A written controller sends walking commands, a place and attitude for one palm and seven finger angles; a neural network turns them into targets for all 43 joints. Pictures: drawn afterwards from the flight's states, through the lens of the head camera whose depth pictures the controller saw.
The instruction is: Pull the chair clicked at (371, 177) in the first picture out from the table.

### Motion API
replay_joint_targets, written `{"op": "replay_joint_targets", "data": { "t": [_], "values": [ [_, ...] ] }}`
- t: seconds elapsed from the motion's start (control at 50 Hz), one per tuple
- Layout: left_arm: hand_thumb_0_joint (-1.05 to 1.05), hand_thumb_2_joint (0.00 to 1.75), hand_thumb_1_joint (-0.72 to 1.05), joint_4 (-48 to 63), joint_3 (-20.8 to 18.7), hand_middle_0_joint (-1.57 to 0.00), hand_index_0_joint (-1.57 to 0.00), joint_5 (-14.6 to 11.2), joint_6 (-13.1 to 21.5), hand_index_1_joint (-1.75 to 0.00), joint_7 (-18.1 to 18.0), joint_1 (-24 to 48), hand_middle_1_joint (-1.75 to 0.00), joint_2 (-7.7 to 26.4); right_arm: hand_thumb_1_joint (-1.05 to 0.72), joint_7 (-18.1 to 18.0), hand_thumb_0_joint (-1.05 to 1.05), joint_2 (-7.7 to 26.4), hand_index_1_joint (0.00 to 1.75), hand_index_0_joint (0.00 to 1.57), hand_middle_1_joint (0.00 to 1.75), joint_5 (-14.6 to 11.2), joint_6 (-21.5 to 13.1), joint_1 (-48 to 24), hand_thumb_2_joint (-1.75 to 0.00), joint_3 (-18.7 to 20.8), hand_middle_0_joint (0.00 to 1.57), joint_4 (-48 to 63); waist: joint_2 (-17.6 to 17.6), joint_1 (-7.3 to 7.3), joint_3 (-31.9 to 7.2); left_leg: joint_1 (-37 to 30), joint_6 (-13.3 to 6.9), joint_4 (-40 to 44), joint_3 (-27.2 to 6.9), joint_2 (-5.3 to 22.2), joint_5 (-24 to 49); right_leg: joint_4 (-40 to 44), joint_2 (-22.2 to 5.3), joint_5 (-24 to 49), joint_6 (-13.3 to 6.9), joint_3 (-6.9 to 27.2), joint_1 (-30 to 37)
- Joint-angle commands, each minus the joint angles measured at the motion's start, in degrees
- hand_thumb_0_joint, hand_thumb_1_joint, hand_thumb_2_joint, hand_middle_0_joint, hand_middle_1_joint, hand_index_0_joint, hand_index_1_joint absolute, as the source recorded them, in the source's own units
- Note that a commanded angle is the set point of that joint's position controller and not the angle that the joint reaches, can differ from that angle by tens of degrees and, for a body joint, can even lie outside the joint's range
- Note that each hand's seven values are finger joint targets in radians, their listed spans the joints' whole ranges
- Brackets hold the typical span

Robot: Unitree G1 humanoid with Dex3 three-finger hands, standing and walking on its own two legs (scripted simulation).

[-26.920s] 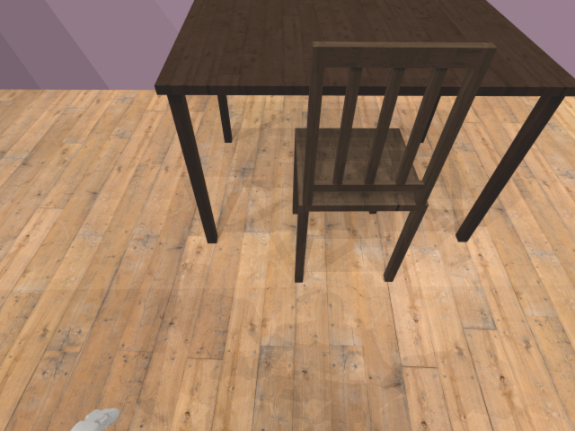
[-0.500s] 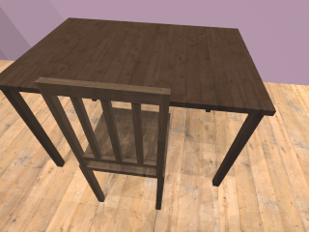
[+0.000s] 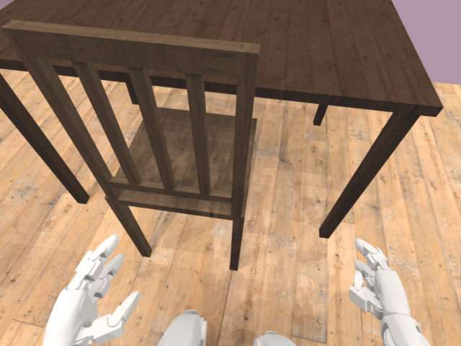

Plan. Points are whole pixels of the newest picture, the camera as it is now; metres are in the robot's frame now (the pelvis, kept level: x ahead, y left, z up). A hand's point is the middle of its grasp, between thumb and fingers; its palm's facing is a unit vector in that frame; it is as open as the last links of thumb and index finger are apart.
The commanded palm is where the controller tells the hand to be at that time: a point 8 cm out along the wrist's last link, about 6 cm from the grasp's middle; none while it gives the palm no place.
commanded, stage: raise the hand toward the chair's back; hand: left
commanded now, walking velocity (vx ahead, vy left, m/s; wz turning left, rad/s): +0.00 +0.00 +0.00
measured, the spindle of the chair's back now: (157, 140) +0.49 +0.20 +0.05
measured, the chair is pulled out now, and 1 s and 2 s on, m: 0.00 0.00 0.00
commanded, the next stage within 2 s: aim the fingers beside a spindle in 1.58 s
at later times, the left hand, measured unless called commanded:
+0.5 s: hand (96, 275) +0.21 +0.21 +0.06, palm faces -0.01 -1.00 -0.07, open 14.4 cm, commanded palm +0.18 +0.26 +0.05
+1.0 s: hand (84, 266) +0.22 +0.24 +0.05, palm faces -0.05 -1.00 -0.06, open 16.8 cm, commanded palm +0.20 +0.29 +0.06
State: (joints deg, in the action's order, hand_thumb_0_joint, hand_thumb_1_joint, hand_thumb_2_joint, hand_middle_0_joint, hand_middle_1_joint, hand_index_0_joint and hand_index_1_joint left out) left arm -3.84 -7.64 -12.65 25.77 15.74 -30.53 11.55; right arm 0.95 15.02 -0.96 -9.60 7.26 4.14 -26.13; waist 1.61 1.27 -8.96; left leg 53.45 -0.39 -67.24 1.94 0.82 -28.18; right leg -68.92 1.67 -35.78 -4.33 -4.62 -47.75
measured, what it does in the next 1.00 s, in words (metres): stands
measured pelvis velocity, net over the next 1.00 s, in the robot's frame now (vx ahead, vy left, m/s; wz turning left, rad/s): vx -0.01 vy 0.04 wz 0.01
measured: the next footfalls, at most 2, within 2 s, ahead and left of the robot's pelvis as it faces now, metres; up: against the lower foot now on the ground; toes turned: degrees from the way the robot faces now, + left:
none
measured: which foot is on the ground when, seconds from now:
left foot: down 0.00-1.00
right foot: down 0.00-1.00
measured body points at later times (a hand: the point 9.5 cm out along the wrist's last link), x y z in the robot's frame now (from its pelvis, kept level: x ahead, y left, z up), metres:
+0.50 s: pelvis -0.01 +0.03 +0.00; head +0.07 +0.03 +0.45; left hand +0.20 +0.27 +0.06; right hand +0.14 -0.23 -0.09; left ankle +0.05 +0.12 -0.64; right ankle -0.01 -0.07 -0.64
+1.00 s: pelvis -0.01 +0.04 +0.01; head +0.06 +0.05 +0.45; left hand +0.22 +0.29 +0.06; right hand +0.18 -0.18 -0.06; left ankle +0.04 +0.12 -0.64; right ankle -0.01 -0.07 -0.64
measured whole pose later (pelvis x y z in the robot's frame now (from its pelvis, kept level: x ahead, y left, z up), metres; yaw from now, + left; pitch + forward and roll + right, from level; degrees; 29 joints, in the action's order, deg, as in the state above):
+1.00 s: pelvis -0.01 +0.04 +0.01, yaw +0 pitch +15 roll -4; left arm 0.0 -10.6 -15.9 17.2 17.8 -18.0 17.5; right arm -3.5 13.1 -0.9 -13.6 11.9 -2.7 -30.8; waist -2.0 0.5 -6.6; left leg 54.5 -3.0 -65.6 -0.3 0.5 -25.9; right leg -62.7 1.9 -31.4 -2.0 -6.6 -46.1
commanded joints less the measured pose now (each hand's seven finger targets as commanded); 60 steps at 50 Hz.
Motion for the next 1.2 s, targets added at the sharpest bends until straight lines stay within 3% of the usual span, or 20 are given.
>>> {"op": "replay_joint_targets", "data": {
  "t": [0.0, 0.06, 0.12, 0.16, 0.2, 0.26, 0.3, 0.36, 0.38, 0.44, 0.48, 0.56, 0.64, 0.68, 0.78, 0.86, 0.96, 1.02, 1.1, 1.18],
  "values": [
    [0.0, 0.63, 0.27, 26.3, 0.3, -0.14, -0.14, -4.4, 9.3, -0.2, 1.1, 14.0, -0.2, 5.4, -0.9, -2.2, 0.0, 5.6, 0.3, 0.2, 0.3, -0.3, -3.6, 4.1, -0.9, 0.5, 0.2, 6.7, -2.4, -4.94, -10.4, -8.4, -2.0, 1.4, -4.8, -0.7, 10.8, 13.8, -1.0, 18.7, 5.3, 11.2, -0.3],
    [0.0, 0.6, 0.2, 24.8, 3.6, -0.13, -0.13, -4.8, 10.3, -0.19, 5.6, 18.1, -0.19, 5.8, -0.9, -4.0, 0.0, 6.8, 0.3, 0.2, 0.3, -0.4, -6.5, 6.0, -0.9, -0.3, 0.2, 3.4, -3.7, -6.51, -11.2, -8.1, -2.8, -1.4, -5.8, -0.1, 12.5, 11.5, -0.2, 19.2, 4.6, 9.7, -4.2],
    [0.0, 0.57, 0.13, 17.9, 1.6, -0.12, -0.12, -4.0, 5.1, -0.18, 7.6, 13.5, -0.18, 7.3, -0.9, -5.0, 0.0, 6.7, 0.3, 0.2, 0.3, -1.1, -7.2, 5.2, -0.9, -0.3, 0.2, 2.5, -1.4, -5.34, -11.2, -5.8, -2.6, 0.1, -6.1, 0.0, 11.1, 12.5, -0.6, 16.4, 4.5, 9.1, -3.0],
    [0.0, 0.55, 0.08, 12.8, -4.0, -0.12, -0.12, -3.1, -1.2, -0.17, 6.8, 7.5, -0.17, 10.5, -0.9, -5.3, 0.0, 6.5, 0.3, 0.2, 0.3, -1.7, -6.1, 3.6, -0.9, 0.2, 0.2, 2.8, -0.7, -1.79, -14.5, -5.8, -2.5, 1.9, -5.6, -0.3, 12.1, 13.1, -0.5, 15.6, 4.6, 9.1, 0.6],
    [0.0, 0.53, 0.04, 15.6, -7.2, -0.11, -0.11, -4.1, -6.5, -0.16, 5.2, 3.9, -0.16, 10.8, -0.9, -5.1, 0.0, 5.4, 0.3, 0.2, 0.3, -1.8, -4.5, 2.5, -0.9, 0.3, 0.2, 4.5, -0.9, 1.0, -18.5, -7.7, -2.0, 4.7, -5.4, -1.0, 14.2, 13.8, -1.5, 19.1, 5.1, 8.9, 7.0],
    [0.0, 0.5, -0.03, 17.4, -12.4, -0.11, -0.11, -5.4, -10.5, -0.15, 0.7, 2.0, -0.15, 12.0, -0.9, -5.0, 0.0, 4.3, 0.3, 0.2, 0.3, -1.7, -2.8, 0.4, -0.9, 0.0, 0.2, 5.7, -0.7, 3.61, -19.9, -10.2, -1.7, 6.9, -5.2, -1.5, 16.9, 13.5, -1.1, 23.2, 5.5, 7.3, 10.7],
    [0.0, 0.48, -0.08, 22.4, -11.0, -0.1, -0.1, -5.7, -8.4, -0.15, -1.9, 3.7, -0.15, 10.3, -0.9, -4.6, 0.0, 3.5, 0.3, 0.2, 0.3, -1.1, -3.1, 2.0, -0.9, -0.1, 0.2, 5.3, -2.5, 2.39, -18.6, -12.5, -1.3, 8.2, -5.5, -1.1, 18.5, 13.4, -0.9, 25.7, 4.9, 5.4, 9.5],
    [0.0, 0.45, -0.15, 21.3, -5.3, -0.1, -0.1, -4.3, -2.9, -0.14, -3.3, 7.5, -0.14, 7.0, -0.9, -4.0, 0.0, 4.0, 0.3, 0.2, 0.3, -0.6, -4.1, 1.8, -0.9, -0.4, 0.2, 3.8, -1.6, -0.3, -9.7, -11.4, -1.5, 8.6, -6.1, -0.6, 15.5, 12.5, 0.7, 19.3, 3.7, 2.8, 1.2],
    [0.0, 0.44, -0.17, 20.7, -3.0, -0.09, -0.09, -4.0, -1.0, -0.13, -2.9, 8.3, -0.13, 6.2, -0.9, -3.8, 0.0, 4.6, 0.3, 0.2, 0.3, -0.3, -4.7, 2.6, -0.9, -0.4, 0.2, 3.3, -2.0, -1.9, -8.6, -10.8, -1.3, 8.1, -6.5, -0.5, 13.3, 12.6, 0.7, 16.7, 3.7, 3.0, -1.1],
    [0.0, 0.41, -0.24, 15.7, 0.2, -0.09, -0.09, -3.6, 1.6, -0.12, -0.4, 8.4, -0.12, 5.5, -0.9, -4.0, 0.0, 5.8, 0.3, 0.2, 0.3, -0.6, -5.9, 3.6, -0.9, -0.5, 0.2, 3.0, -0.6, -3.31, -5.6, -7.8, -1.3, 7.8, -6.9, -0.3, 6.8, 13.4, 0.9, 7.8, 3.3, 3.7, -4.6],
    [0.0, 0.39, -0.29, 15.6, -0.5, -0.08, -0.08, -3.4, 1.4, -0.11, 0.7, 9.3, -0.11, 7.5, -0.9, -4.5, 0.0, 6.5, 0.3, 0.2, 0.3, -0.9, -6.6, 4.0, -0.9, -0.3, 0.2, 3.5, -1.9, -2.77, -7.3, -7.9, -1.3, 8.3, -6.8, -0.3, 5.2, 13.8, 0.6, 5.4, 3.1, 4.4, -4.4],
    [0.0, 0.35, -0.38, 19.9, -7.6, -0.07, -0.07, -3.1, -0.6, -0.1, -1.3, 10.0, -0.1, 14.1, -0.9, -5.1, 0.0, 6.8, 0.3, 0.2, 0.3, -0.8, -6.7, 3.9, -0.9, -0.1, 0.2, 3.9, -6.1, -0.19, -14.2, -12.7, -1.3, 10.4, -7.2, -0.4, 7.7, 13.1, 1.1, 8.5, 2.7, 3.4, -0.9],
    [0.0, 0.31, -0.48, 25.1, -8.5, -0.06, -0.06, -3.9, 0.1, -0.08, -4.2, 10.8, -0.08, 12.7, -0.9, -4.6, 0.0, 6.0, 0.3, 0.2, 0.3, -0.3, -6.4, 3.6, -0.9, -0.5, 0.2, 3.8, -10.3, 0.21, -15.7, -18.4, -0.7, 11.7, -7.9, -0.3, 13.0, 12.6, 1.3, 13.8, 2.3, 1.6, 0.6],
    [0.0, 0.3, -0.5, 23.5, -6.6, -0.06, -0.06, -3.5, -0.2, -0.08, -4.5, 10.7, -0.08, 10.9, -0.9, -4.3, 0.0, 6.0, 0.3, 0.2, 0.3, -0.1, -6.1, 3.6, -0.9, -0.8, 0.2, 3.4, -10.2, -1.02, -13.6, -19.1, -0.5, 12.1, -8.8, 0.1, 13.4, 12.7, 1.6, 14.0, 2.4, 1.0, -1.1],
    [0.0, 0.3, -0.5, 12.3, -2.6, -0.06, -0.06, -2.8, -4.3, -0.08, -0.4, 11.6, -0.08, 8.6, -0.9, -4.6, 0.0, 6.9, 0.3, 0.2, 0.3, -1.0, -5.5, 3.5, -0.9, -1.7, 0.2, 2.9, -3.5, -3.58, -4.4, -11.9, -1.0, 12.9, -8.6, 0.0, 4.6, 15.6, 1.8, 8.6, 2.9, 1.4, -2.5],
    [0.0, 0.3, -0.5, 14.9, -7.2, -0.06, -0.06, -3.9, -5.8, -0.08, 2.2, 16.6, -0.08, 14.2, -0.9, -5.4, 0.0, 7.7, 0.3, 0.2, 0.3, -1.0, -6.4, 3.9, -0.9, -2.1, 0.2, 3.5, -5.8, -2.2, -9.6, -14.5, -1.1, 12.9, -8.4, -0.4, 6.9, 16.0, 1.8, 9.8, 2.7, 2.2, 0.1],
    [0.0, 0.3, -0.5, 18.6, -12.6, -0.06, -0.06, -5.6, -2.3, -0.08, 0.7, 19.1, -0.08, 16.8, -0.9, -5.2, 0.0, 7.4, 0.3, 0.2, 0.3, 0.0, -7.3, 4.2, -0.9, -2.1, 0.2, 2.2, -8.7, -0.94, -13.7, -19.8, -0.3, 12.8, -9.5, -0.2, 13.7, 14.6, 2.0, 14.0, 2.4, 1.2, 0.4],
    [0.0, 0.3, -0.5, 15.3, -10.5, -0.06, -0.06, -5.7, -1.6, -0.08, 1.1, 18.5, -0.08, 13.8, -0.9, -4.7, 0.0, 7.1, 0.3, 0.2, 0.3, 0.0, -7.5, 4.0, -0.9, -2.2, 0.2, 1.5, -7.2, -1.79, -11.7, -18.0, -0.3, 12.6, -8.9, -0.2, 13.6, 14.7, 1.9, 14.6, 2.5, 1.0, 0.7],
    [0.0, 0.3, -0.5, 10.5, -7.7, -0.06, -0.06, -5.2, -4.7, -0.08, 3.7, 16.6, -0.08, 12.4, -0.9, -4.7, 0.0, 7.8, 0.3, 0.2, 0.3, -0.8, -7.6, 4.5, -0.9, -2.0, 0.2, 1.6, -6.1, -2.44, -10.6, -16.4, -0.7, 12.9, -8.2, -0.4, 12.1, 16.2, 1.6, 14.3, 2.8, 1.7, 1.4],
    [0.0, 0.3, -0.5, 13.4, -9.7, -0.06, -0.06, -5.8, -6.5, -0.08, 4.7, 17.0, -0.08, 15.0, -0.9, -4.9, 0.0, 8.1, 0.3, 0.2, 0.3, -1.0, -7.8, 5.0, -0.9, -1.5, 0.2, 2.2, -5.5, -1.74, -14.1, -18.0, -1.0, 12.7, -7.7, -0.7, 16.6, 16.8, 1.5, 18.4, 3.0, 2.2, 4.6]
  ]
}}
